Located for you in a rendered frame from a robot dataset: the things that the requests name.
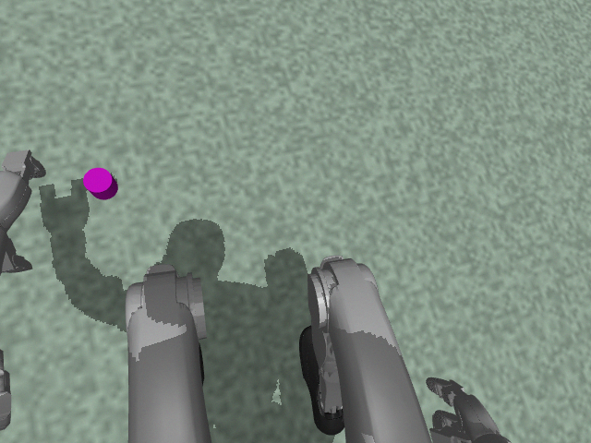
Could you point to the right robot hand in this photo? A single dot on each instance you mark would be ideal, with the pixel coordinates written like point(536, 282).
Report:
point(471, 421)

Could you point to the left robot hand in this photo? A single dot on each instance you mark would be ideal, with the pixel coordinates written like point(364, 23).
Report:
point(19, 167)

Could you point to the right robot foot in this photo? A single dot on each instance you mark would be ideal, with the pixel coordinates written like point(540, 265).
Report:
point(327, 423)

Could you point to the tin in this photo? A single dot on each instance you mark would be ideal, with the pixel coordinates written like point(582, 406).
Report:
point(100, 183)

